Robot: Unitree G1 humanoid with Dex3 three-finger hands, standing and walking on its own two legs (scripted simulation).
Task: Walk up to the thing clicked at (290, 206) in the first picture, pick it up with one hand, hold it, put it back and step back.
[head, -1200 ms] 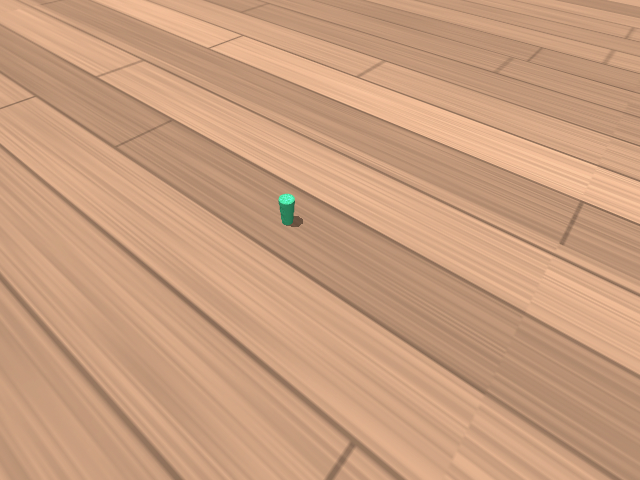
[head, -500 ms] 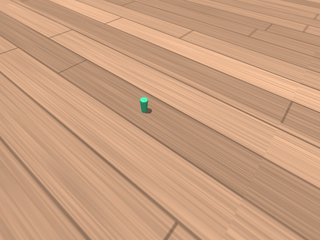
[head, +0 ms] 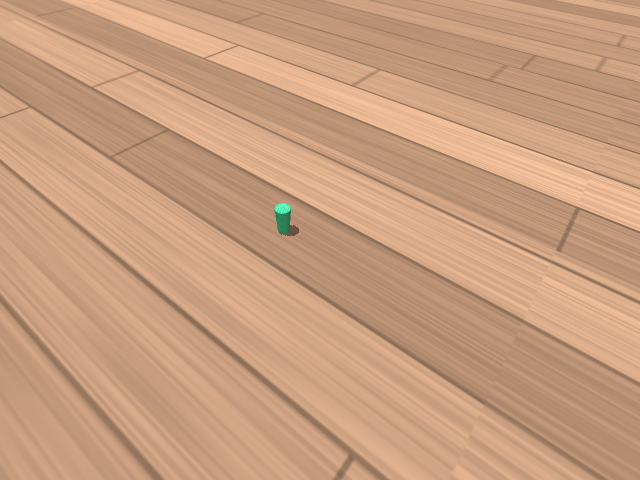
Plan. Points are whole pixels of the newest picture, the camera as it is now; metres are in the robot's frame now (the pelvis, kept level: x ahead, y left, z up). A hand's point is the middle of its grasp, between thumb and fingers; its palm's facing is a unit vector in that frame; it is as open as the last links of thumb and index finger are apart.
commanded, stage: walk up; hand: left
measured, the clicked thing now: (283, 219) +1.31 +0.11 -0.71
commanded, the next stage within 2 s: none
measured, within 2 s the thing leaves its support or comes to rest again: neither
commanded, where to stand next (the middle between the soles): +0.96 -0.07 m, yaw -4 degrees
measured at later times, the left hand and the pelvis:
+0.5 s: hand out of the picture +0.18 +0.20 -0.14, palm faces -0.02 -0.93 -0.37, open 7.4 cm; pelvis +0.16 -0.08 -0.01, yaw -3 degrees
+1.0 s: hand (196, 285) +0.51 +0.22 -0.14, palm faces -0.14 -0.92 -0.38, open 7.4 cm; pelvis +0.40 -0.05 -0.01, yaw -6 degrees
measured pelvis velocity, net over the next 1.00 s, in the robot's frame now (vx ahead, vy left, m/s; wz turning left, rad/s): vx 0.40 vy -0.05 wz -0.10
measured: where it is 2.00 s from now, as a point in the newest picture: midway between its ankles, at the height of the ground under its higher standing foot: (326, 330)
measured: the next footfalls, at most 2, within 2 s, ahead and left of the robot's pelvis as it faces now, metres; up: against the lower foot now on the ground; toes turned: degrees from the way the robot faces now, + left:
right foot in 0.20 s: +0.16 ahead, -0.19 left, +0.00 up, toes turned -5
left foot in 0.66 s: +0.41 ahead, +0.07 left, +0.00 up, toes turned +2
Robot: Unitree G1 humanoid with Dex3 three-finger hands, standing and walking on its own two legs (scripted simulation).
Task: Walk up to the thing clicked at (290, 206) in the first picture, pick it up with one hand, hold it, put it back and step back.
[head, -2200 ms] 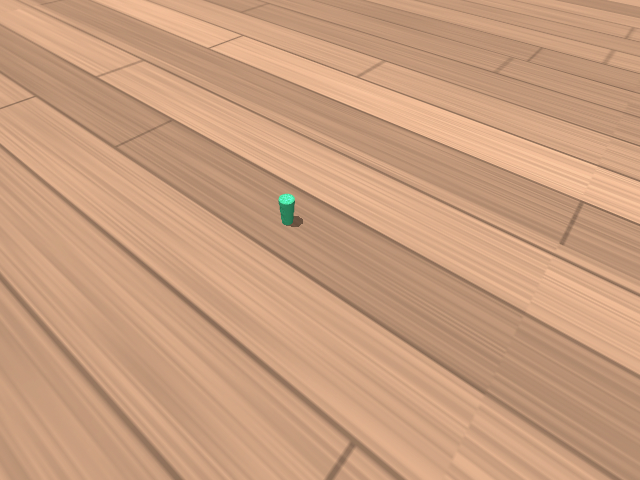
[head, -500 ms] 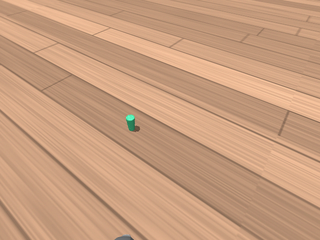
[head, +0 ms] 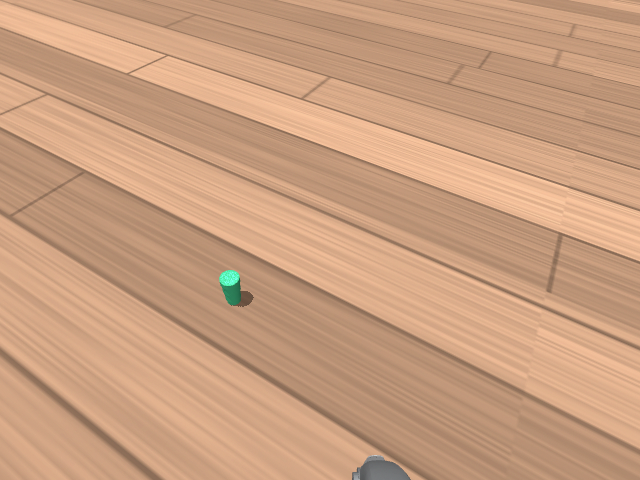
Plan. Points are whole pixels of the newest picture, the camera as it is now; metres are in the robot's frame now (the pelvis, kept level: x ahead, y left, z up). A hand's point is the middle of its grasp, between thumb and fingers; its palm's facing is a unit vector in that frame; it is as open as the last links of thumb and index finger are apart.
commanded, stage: walk up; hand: left
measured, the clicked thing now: (231, 289) +0.89 +0.24 -0.70
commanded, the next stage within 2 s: none
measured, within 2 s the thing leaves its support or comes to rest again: neither
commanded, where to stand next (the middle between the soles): +0.56 +0.03 m, yaw +1 degrees
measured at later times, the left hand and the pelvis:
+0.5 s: hand (106, 450) +0.22 +0.28 -0.14, palm faces +0.03 -0.93 -0.38, open 7.4 cm; pelvis +0.19 +0.00 +0.00, yaw +2 degrees
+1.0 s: hand (115, 324) +0.42 +0.33 -0.14, palm faces -0.07 -0.94 -0.34, open 7.4 cm; pelvis +0.35 +0.06 +0.01, yaw +0 degrees
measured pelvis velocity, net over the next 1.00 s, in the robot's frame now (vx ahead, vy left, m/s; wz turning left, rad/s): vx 0.35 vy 0.06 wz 0.00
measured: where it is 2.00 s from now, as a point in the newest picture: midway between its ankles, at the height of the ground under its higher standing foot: (297, 410)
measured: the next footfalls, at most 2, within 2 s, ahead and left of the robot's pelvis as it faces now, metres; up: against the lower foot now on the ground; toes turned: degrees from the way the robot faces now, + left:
right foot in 0.12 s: +0.21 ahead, -0.14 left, +0.00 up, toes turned -4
left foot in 0.56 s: +0.36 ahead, +0.14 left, +0.00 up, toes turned +6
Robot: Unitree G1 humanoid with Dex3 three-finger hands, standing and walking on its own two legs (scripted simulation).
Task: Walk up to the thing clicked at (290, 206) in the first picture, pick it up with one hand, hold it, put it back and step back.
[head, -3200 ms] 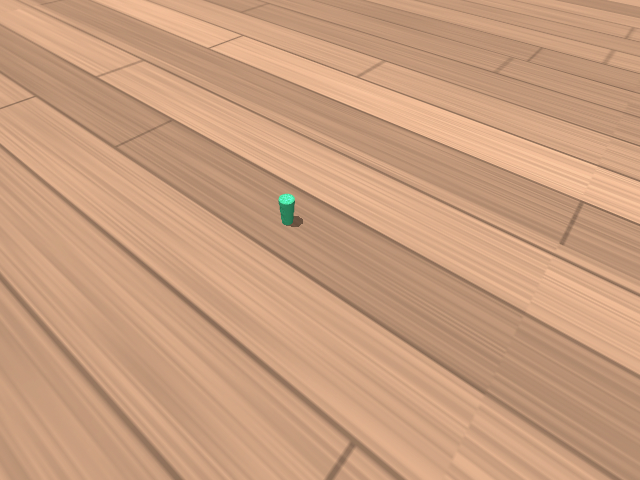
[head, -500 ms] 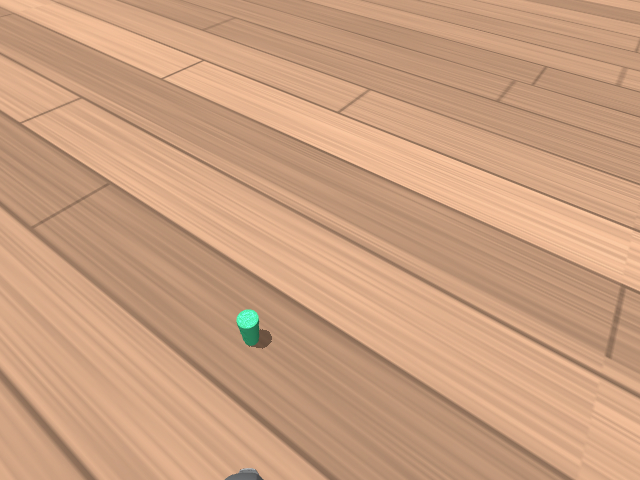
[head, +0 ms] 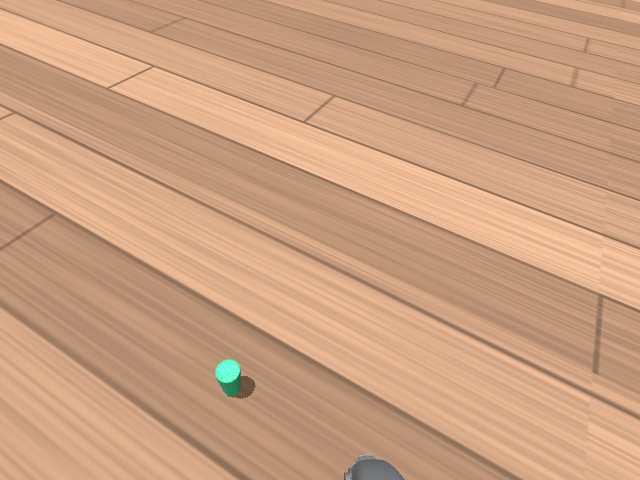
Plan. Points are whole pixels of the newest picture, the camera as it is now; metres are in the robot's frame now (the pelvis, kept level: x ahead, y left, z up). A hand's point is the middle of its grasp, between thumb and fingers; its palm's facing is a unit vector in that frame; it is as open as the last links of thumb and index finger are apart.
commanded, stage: walk up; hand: left
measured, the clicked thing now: (230, 380) +0.54 +0.19 -0.71
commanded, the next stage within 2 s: none
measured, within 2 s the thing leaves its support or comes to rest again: neither
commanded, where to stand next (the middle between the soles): +0.21 -0.03 m, yaw +1 degrees
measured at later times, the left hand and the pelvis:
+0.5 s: hand (142, 466) +0.20 +0.22 -0.15, palm faces -0.02 -0.93 -0.37, open 7.4 cm; pelvis +0.11 -0.04 -0.01, yaw +0 degrees
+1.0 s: hand out of the picture +0.12 +0.24 -0.16, palm faces +0.02 -0.92 -0.38, open 7.4 cm; pelvis +0.09 -0.03 -0.01, yaw +1 degrees
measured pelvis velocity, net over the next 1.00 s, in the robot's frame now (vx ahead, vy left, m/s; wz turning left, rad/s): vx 0.09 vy -0.03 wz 0.02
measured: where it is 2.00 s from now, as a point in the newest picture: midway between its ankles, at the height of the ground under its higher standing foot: outside the picture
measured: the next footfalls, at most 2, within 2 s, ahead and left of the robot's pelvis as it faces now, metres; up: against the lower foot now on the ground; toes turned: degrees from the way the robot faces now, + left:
right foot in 0.12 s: +0.19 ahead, -0.13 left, +0.00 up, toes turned -3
left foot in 0.56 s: +0.21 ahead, +0.08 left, +0.00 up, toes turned +2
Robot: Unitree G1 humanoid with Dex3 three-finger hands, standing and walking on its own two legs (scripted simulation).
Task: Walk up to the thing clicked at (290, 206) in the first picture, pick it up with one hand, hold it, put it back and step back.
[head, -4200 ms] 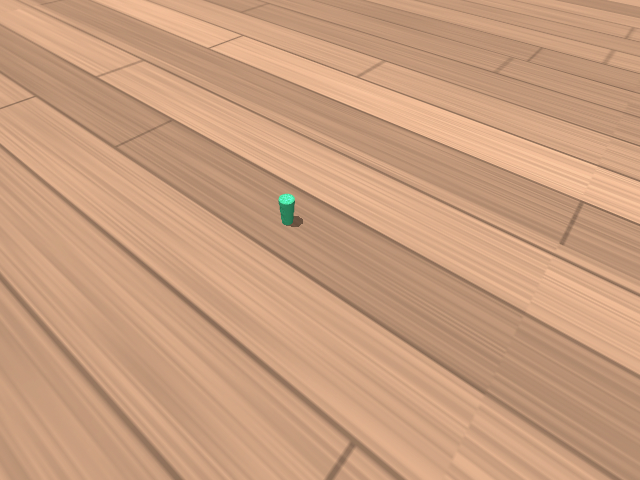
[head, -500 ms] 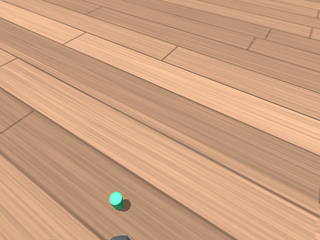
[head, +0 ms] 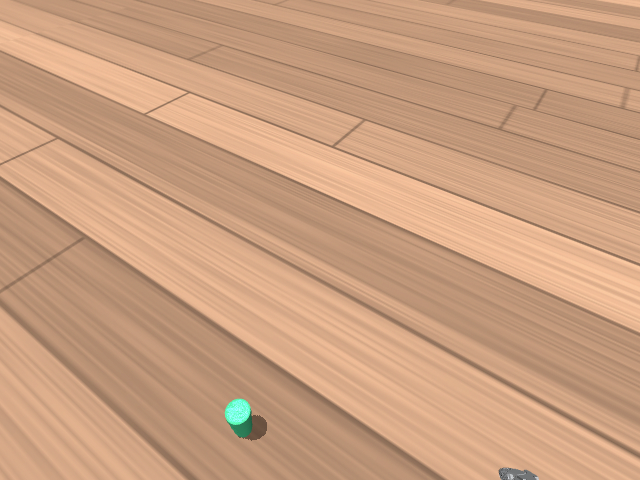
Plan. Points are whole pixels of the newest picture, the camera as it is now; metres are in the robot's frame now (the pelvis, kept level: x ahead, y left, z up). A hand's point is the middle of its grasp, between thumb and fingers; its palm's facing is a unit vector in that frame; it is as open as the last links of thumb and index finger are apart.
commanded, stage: walk up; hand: left
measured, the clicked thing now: (240, 420) +0.45 +0.21 -0.70
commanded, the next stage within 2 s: none
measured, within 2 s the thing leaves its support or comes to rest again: neither
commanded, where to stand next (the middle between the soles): +0.12 +0.01 m, yaw +0 degrees
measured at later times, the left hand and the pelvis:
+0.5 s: hand out of the picture +0.14 +0.25 -0.15, palm faces -0.04 -0.94 -0.34, open 7.4 cm; pelvis +0.04 +0.00 +0.01, yaw -1 degrees
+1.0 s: hand out of the picture +0.11 +0.26 -0.14, palm faces -0.04 -0.93 -0.37, open 7.4 cm; pelvis +0.04 +0.00 +0.01, yaw -1 degrees
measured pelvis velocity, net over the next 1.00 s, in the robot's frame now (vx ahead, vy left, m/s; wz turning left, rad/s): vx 0.04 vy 0.00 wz -0.01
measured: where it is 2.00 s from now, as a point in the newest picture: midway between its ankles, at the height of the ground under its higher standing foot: outside the picture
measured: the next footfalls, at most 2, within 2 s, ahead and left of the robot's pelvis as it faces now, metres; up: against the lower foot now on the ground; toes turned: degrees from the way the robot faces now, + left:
none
